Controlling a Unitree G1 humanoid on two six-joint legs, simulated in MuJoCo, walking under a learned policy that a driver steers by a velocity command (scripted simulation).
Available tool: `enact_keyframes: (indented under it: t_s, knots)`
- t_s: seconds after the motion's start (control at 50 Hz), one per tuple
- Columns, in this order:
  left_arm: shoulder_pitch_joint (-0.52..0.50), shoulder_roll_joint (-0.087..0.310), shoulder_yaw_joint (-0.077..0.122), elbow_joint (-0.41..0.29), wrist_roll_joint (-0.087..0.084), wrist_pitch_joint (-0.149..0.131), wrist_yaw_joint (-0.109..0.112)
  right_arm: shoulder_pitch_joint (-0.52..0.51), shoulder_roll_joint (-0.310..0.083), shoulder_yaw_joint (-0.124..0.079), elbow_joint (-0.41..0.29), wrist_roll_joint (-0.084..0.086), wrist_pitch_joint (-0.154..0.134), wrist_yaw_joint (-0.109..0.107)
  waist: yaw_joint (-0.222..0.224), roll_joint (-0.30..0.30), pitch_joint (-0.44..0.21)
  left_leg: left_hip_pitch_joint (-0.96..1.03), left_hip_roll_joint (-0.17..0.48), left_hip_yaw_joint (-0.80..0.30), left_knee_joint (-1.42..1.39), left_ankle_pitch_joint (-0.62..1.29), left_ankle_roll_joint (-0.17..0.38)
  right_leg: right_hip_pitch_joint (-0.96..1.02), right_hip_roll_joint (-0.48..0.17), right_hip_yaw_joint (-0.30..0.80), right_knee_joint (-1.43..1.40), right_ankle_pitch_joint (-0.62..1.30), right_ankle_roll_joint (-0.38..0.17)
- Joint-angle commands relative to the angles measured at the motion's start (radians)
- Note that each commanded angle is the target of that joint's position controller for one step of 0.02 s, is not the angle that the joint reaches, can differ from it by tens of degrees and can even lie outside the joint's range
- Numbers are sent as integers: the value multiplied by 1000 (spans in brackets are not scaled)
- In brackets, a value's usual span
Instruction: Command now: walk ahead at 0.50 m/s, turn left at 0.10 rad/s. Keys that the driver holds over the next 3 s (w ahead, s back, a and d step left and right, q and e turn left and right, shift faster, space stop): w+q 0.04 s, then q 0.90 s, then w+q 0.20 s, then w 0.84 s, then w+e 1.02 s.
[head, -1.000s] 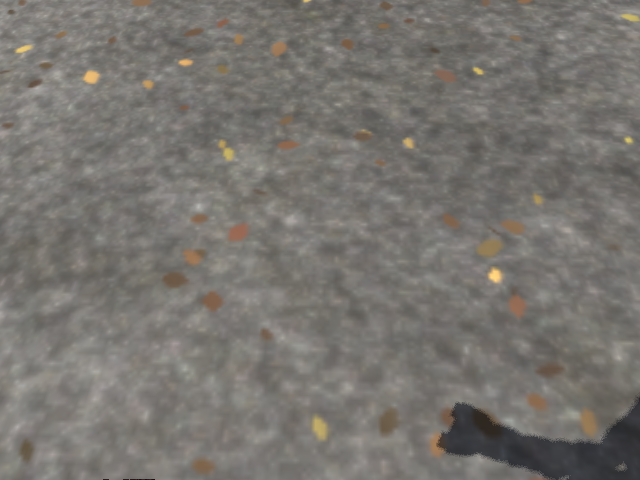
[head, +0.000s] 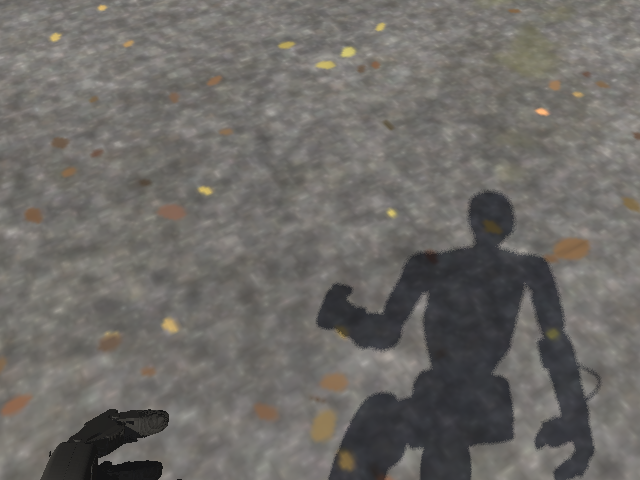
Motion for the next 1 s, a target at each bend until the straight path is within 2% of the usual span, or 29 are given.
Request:
enact_keyframes:
  t_s: [0.02,0.04,0.06,0.08,0.1,0.12,0.16,0.2,0.24,0.3,0.38,0.44,0.46,0.48,0.5,0.52,0.54,0.56,0.58,0.64,0.72,0.84,0.88,0.9,0.92,0.94,0.96,0.98,1.0]
  knots:
    - [417,265,107,34,23,-8,30,-61,-121,-5,-77,-25,-13,-5,278,11,-295,-344,117,-74,539,559,106,699,-144,160,8,113,-105]
    - [418,329,108,30,34,-4,35,54,-3,30,-97,-27,-31,3,193,-237,-444,-678,-47,-140,862,-173,50,939,-397,614,-97,-26,-247]
    - [404,236,86,19,40,-8,34,-15,-122,-1,-78,5,-40,4,242,-129,-420,-745,-27,-270,971,-194,48,862,-390,637,-160,26,-233]
    - [342,198,69,27,35,-12,34,-81,-146,-14,-107,19,-39,2,217,-125,-260,-798,8,-250,985,-132,44,744,-357,441,-156,228,-202]
    - [280,160,57,34,30,-18,29,-100,-128,-12,-103,6,-32,-6,178,-81,-194,-770,43,-234,941,-76,34,629,-306,307,-160,394,-178]
    - [222,131,52,38,26,-24,25,-94,-118,-18,-96,-9,-19,-12,139,-77,-145,-727,64,-231,893,-34,22,525,-269,214,-182,458,-160]
    - [150,107,50,46,31,-39,27,-43,-82,-21,-80,-6,21,-20,78,-83,-116,-604,70,-215,865,20,4,372,-245,104,-247,505,-150]
    - [102,127,58,57,35,-46,39,-57,-52,-19,-102,-10,48,-24,51,-78,-78,-608,64,-203,806,76,-16,309,-249,29,-291,523,-160]
    - [92,143,65,74,35,-42,57,-105,-38,-15,-136,-22,56,-20,53,-77,-59,-614,68,-192,679,175,-21,300,-236,-47,-305,496,-152]
    - [97,162,72,90,27,-22,79,-174,-30,-10,-173,-29,55,6,83,-72,-76,-556,54,-154,499,331,-8,327,-217,-131,-292,453,-134]
    - [104,190,84,114,-1,4,82,-233,-68,-27,-230,-31,67,34,96,-70,-78,-545,38,-132,385,276,30,407,-263,-134,-207,403,-109]
    - [82,193,89,121,-26,22,83,-178,-95,-49,-239,-34,71,38,53,-50,-93,-431,-21,-75,243,275,90,410,-241,-161,-15,422,-50]
    - [137,169,84,139,-17,24,80,-105,-150,-72,-225,-39,67,24,33,29,-135,-295,-49,-96,163,467,128,371,-174,-191,154,374,6]
    - [166,137,70,113,28,20,76,-59,-281,-106,-240,-44,65,-3,43,270,-177,-106,155,-392,156,1027,225,143,-66,-224,467,-46,98]
    - [193,103,54,85,43,24,72,-91,-306,-99,-275,-68,60,-3,86,349,-317,50,343,-760,102,985,458,-94,96,-59,741,-632,147]
    - [146,159,64,101,16,30,65,-108,-245,-82,-290,-54,50,13,38,177,-346,12,321,-715,51,806,446,-126,60,86,803,-603,127]
    - [98,157,65,89,-1,36,67,-154,-207,-71,-295,-42,41,14,56,140,-262,-62,276,-622,42,668,392,-160,37,90,786,-526,104]
    - [89,151,67,102,10,43,79,-196,-177,-64,-295,-25,43,8,79,71,-192,-141,223,-556,28,541,331,-166,11,91,716,-450,102]
    - [82,166,74,102,23,51,92,-239,-150,-56,-301,-18,51,-4,97,87,-162,-217,189,-516,11,455,296,-136,-4,96,643,-387,103]
    - [110,137,70,109,22,57,93,-257,-156,-58,-324,-41,65,-26,121,138,-173,-301,134,-479,-7,439,279,-38,32,82,541,-304,117]
    - [82,108,55,107,20,52,91,-241,-176,-70,-333,-31,74,-47,99,144,-186,-298,115,-505,0,317,268,3,51,99,356,-252,139]
    - [86,128,61,103,7,33,68,-247,-172,-70,-353,-30,95,-40,82,195,-157,-312,101,-624,12,196,248,104,81,102,142,-253,120]
    - [137,128,65,117,5,22,57,-266,-167,-68,-363,-20,104,-42,113,196,-152,-327,75,-637,50,224,220,198,88,82,-27,-178,95]
    - [173,143,73,129,9,20,54,-262,-156,-65,-366,-13,108,-45,130,180,-151,-370,41,-617,85,196,186,286,61,85,-133,-105,74]
    - [202,211,90,127,27,23,58,-238,-113,-53,-373,-16,109,-46,119,54,-160,-483,-29,-534,233,42,130,392,-117,228,-201,-100,13]
    - [176,295,106,130,56,34,62,-243,-100,-53,-410,-9,99,-43,76,-263,-95,-689,-200,-295,442,-158,71,379,-303,477,-265,36,-137]
    - [138,240,95,95,71,28,64,-226,-179,-76,-394,-31,86,-39,93,-221,-106,-712,-130,-308,685,-178,34,339,-374,539,-284,-13,-209]
    - [93,188,79,77,56,26,73,-207,-204,-88,-372,-23,87,-32,77,-146,-98,-725,-103,-310,764,-86,29,335,-318,448,-283,-150,-170]
    - [69,165,73,72,33,25,79,-187,-183,-86,-350,-23,95,-30,69,-125,-76,-752,-88,-285,794,-13,16,352,-246,365,-288,-270,-113]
